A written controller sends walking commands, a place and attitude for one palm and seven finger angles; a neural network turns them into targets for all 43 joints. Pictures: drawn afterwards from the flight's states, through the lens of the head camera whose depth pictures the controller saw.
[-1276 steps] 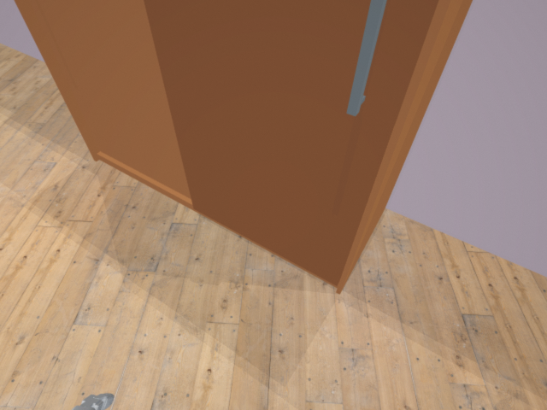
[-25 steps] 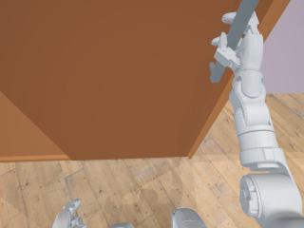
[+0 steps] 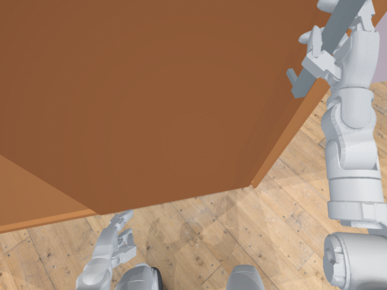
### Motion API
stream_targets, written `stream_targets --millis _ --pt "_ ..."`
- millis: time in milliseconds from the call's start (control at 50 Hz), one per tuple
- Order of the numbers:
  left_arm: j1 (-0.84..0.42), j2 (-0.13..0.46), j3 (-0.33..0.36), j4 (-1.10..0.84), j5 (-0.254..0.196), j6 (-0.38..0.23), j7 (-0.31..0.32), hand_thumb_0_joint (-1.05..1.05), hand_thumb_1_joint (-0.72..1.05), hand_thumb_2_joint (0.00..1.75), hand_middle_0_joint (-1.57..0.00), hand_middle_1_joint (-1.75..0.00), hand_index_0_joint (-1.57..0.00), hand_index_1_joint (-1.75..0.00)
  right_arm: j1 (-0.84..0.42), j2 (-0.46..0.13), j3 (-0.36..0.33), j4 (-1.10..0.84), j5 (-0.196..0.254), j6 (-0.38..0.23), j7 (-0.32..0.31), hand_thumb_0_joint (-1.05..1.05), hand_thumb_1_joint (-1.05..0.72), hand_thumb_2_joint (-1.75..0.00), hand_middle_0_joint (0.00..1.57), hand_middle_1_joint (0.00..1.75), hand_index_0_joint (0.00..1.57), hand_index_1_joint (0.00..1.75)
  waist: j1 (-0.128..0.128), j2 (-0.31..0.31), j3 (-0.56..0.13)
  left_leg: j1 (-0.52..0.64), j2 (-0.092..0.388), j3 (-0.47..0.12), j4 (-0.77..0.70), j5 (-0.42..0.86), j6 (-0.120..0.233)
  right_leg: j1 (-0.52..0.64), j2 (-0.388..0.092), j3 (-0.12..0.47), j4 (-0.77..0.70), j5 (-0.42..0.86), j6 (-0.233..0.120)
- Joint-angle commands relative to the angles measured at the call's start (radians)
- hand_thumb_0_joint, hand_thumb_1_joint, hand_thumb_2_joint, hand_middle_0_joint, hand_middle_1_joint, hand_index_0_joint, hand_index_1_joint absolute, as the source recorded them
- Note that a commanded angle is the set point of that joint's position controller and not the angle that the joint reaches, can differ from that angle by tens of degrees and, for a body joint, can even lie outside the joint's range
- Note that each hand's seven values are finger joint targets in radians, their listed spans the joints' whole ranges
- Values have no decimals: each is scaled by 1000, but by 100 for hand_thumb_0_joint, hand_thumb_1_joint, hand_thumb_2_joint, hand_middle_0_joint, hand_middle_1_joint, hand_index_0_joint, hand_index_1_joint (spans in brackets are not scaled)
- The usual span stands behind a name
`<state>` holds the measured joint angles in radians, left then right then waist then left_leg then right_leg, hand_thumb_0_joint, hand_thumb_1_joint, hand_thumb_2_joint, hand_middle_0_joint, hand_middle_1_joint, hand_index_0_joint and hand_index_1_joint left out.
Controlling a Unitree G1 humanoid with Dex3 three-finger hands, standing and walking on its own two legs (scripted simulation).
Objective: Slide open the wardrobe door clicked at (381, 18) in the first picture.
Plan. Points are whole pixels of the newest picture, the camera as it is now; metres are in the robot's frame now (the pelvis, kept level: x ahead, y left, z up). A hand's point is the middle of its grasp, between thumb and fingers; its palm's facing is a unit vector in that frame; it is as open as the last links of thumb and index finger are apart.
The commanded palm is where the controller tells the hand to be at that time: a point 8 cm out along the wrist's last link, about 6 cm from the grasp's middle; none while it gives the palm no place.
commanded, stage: step sideways, sliding the door along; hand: right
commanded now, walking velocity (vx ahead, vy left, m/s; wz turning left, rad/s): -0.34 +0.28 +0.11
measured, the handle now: (320, 35) +0.46 -0.26 +0.20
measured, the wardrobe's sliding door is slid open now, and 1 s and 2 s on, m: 0.03 0.28 0.49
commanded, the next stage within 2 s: none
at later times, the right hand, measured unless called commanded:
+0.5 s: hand (256, 61) +0.41 -0.15 +0.20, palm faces +0.41 +0.91 -0.03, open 6.7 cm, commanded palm +0.37 -0.10 +0.19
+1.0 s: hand (156, 82) +0.39 +0.01 +0.21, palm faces +0.03 +1.00 +0.06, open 7.0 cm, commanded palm +0.36 +0.00 +0.19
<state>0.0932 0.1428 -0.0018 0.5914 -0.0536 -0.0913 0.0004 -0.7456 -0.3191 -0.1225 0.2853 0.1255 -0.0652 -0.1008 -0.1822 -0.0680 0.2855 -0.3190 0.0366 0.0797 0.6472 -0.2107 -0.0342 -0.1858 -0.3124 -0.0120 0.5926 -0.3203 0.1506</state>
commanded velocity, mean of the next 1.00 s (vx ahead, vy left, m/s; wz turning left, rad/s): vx -0.22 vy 0.17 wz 0.11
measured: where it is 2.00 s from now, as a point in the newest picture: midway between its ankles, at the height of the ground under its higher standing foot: outside the picture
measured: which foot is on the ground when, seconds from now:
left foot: up 0.00-0.00, down 0.02-0.20, up 0.22-0.54, down 0.56-0.74, up 0.76-1.00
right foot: down 0.00-0.02, up 0.04-0.18, down 0.20-0.58, up 0.60-0.72, down 0.74-1.00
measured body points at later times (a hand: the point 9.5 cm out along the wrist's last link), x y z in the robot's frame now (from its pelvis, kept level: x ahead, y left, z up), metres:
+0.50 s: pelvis +0.04 +0.09 +0.02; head +0.13 +0.07 +0.45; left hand +0.25 +0.28 -0.08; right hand +0.39 -0.19 +0.21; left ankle +0.09 +0.26 -0.68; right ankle +0.01 -0.08 -0.72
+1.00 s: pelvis +0.05 +0.12 +0.03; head +0.13 +0.08 +0.46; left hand +0.25 +0.31 -0.06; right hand +0.38 -0.05 +0.20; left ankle +0.05 +0.28 -0.62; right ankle +0.03 +0.01 -0.72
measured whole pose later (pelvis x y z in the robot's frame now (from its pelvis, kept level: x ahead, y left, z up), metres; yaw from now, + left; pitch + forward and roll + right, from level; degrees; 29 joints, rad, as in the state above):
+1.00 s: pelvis +0.05 +0.12 +0.03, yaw +4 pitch -1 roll +6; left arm 0.12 0.14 -0.01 0.54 -0.01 -0.12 -0.05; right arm -0.26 -0.10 0.07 -0.25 0.04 -0.08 -0.12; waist -0.12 -0.03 0.22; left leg -0.53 0.00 0.07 1.15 -0.44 -0.03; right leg -0.15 -0.19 -0.12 0.47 -0.29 0.03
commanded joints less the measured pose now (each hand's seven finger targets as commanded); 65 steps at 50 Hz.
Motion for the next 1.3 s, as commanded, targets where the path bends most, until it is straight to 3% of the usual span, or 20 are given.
stream_targets --millis 0,40,120,160,180,200,460,520,560,580,620,680,720,760,900,1160,1220,1240,1260,1280 --pt "-50 119 46 -118 -23 -59 27 0 90 90 -20 -30 -20 -30 -412 -30 140 -443 -58 -148 61 0 -90 -90 45 140 45 140 203 175 -602 402 196 -153 -205 978 82 -57 185 -108 392 22 -113" --pt "-40 134 62 -115 -17 -61 53 0 90 90 -20 -30 -20 -30 -278 -82 57 -516 -41 -134 41 0 -90 -90 45 140 45 140 160 504 -655 487 305 -275 -79 1329 164 -255 269 14 593 -421 -106" --pt "-56 135 32 -83 -18 -57 65 0 90 90 -20 -30 -20 -30 -227 -12 73 -686 -42 -169 0 0 -90 -90 45 140 45 140 201 314 -673 502 226 -154 49 1190 163 -139 216 -46 28 -73 -107" --pt "-47 183 76 -105 -12 -35 63 0 90 90 -20 -30 -20 -30 -234 18 114 -723 -23 -190 12 0 -90 -90 45 140 45 140 230 168 -699 83 112 -60 167 606 52 331 10 48 -129 741 -183" --pt "-37 225 109 -116 -3 -34 32 0 90 90 -20 -30 -20 -30 -233 83 146 -721 -28 -188 33 0 -90 -90 45 140 45 140 202 -90 -756 -193 8 -70 337 -165 12 576 -237 260 -96 1400 -320" --pt "-32 236 110 -123 5 -47 -11 0 90 90 -20 -30 -20 -30 -270 96 144 -697 -61 -190 46 0 -90 -90 45 140 45 140 188 -92 -753 -248 -18 -127 436 -412 29 615 -265 175 -61 1438 -341" --pt "-17 182 66 -153 10 -154 11 0 90 90 -20 -30 -20 -30 -128 137 240 -711 -55 -113 39 0 -90 -90 45 140 45 140 215 -320 -502 -27 -43 49 7 6 1 385 -29 -188 -36 903 -185" --pt "-45 150 46 -147 -1 -159 19 0 90 90 -20 -30 -20 -30 -104 110 238 -737 -73 -116 34 0 -90 -90 45 140 45 140 199 -88 -535 215 21 28 -182 517 -10 194 77 -163 173 559 -158" --pt "-45 121 36 -127 11 -152 51 0 90 90 -20 -30 -20 -30 -24 74 224 -747 -85 -105 17 0 -90 -90 45 140 45 140 196 169 -538 323 276 -232 -138 1244 90 -110 262 -109 362 -217 -105" --pt "-32 127 46 -126 11 -142 51 0 90 90 -20 -30 -20 -30 4 64 213 -816 -72 -108 10 0 -90 -90 45 140 45 140 165 370 -587 381 318 -310 -111 1286 127 -183 298 -24 462 -359 -109" --pt "-55 115 27 -117 6 -141 56 0 90 90 -20 -30 -20 -30 5 149 274 -930 -68 -134 4 0 -90 -90 45 140 45 140 182 406 -622 464 323 -281 -54 1204 172 -254 286 70 434 -349 -139" --pt "-71 123 38 -102 13 -120 48 0 90 90 -20 -30 -20 -30 -2 213 325 -943 -78 -172 0 0 -90 -90 45 140 45 140 215 338 -655 335 197 -103 72 979 119 -4 248 -22 -39 74 -133" --pt "-88 204 91 -150 15 -105 19 0 90 90 -20 -30 -20 -30 -14 259 385 -957 -68 -188 32 0 -90 -90 45 140 45 140 205 18 -716 -102 32 -40 319 18 16 396 -125 239 -99 1118 -283" --pt "-64 190 90 -184 20 -100 -27 0 90 90 -20 -30 -20 -30 -85 285 410 -988 -84 -197 57 0 -90 -90 45 140 45 140 220 -138 -695 -286 5 -111 584 -489 25 435 -179 265 -80 1334 -327" --pt "-23 175 72 -179 30 -80 -45 0 90 90 -20 -30 -20 -30 34 265 376 -885 -100 -151 58 0 -90 -90 45 140 45 140 193 -136 -582 -361 -17 -37 550 -241 7 487 -90 -1 -113 1086 -237" --pt "-74 140 41 -165 35 -66 -2 0 90 90 -20 -30 -20 -30 91 105 199 -778 -75 -136 47 0 -90 -90 45 140 45 140 208 -241 -506 -17 -63 -13 -49 -40 7 345 -118 -98 -110 905 -191" --pt "-96 106 24 -179 4 -59 7 0 90 90 -20 -30 -20 -30 72 81 203 -811 -85 -141 50 0 -90 -90 45 140 45 140 173 43 -562 247 31 -53 -286 462 22 141 57 -119 172 356 -138" --pt "-123 75 11 -186 4 -58 22 0 90 90 -20 -30 -20 -30 78 35 185 -812 -93 -139 40 0 -90 -90 45 140 45 140 168 257 -554 292 205 -189 -250 930 85 -75 191 -127 340 -213 -104" --pt "-126 79 4 -171 23 -72 37 0 90 90 -20 -30 -20 -30 160 33 164 -778 -96 -121 21 0 -90 -90 45 140 45 140 143 236 -535 262 280 -238 -228 1126 145 -176 264 -55 434 -406 -103" --pt "-90 94 31 -162 23 -73 32 0 90 90 -20 -30 -20 -30 158 89 219 -838 -77 -121 30 0 -90 -90 45 140 45 140 138 419 -634 341 324 -342 -202 1117 204 -205 300 37 537 -459 -96"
